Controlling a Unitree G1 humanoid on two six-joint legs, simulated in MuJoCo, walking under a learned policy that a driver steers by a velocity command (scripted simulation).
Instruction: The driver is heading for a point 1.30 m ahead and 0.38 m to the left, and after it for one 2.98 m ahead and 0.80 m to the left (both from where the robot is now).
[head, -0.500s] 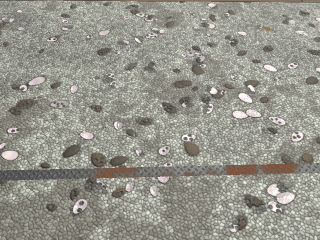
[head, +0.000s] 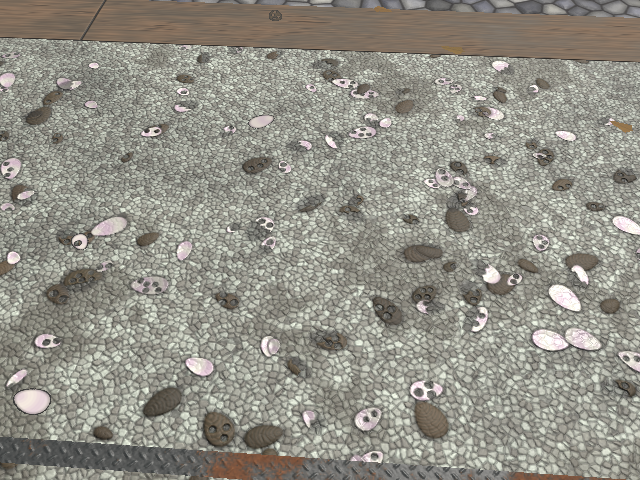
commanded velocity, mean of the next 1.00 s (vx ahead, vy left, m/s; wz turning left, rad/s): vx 0.50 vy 0.00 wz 0.09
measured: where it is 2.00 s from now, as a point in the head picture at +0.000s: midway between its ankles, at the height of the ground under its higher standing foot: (275, 258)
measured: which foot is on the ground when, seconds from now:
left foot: up 0.00-0.18, down 0.20-0.78, up 0.80-1.00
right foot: down 0.00-0.22, up 0.24-0.76, down 0.78-1.00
